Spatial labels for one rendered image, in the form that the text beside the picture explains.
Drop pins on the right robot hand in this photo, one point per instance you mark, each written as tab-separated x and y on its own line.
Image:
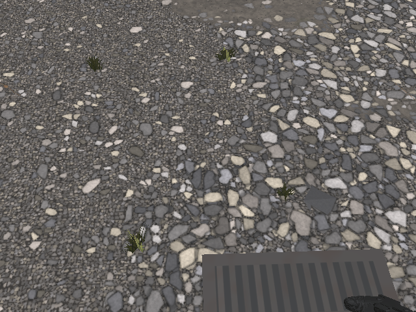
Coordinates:
378	303

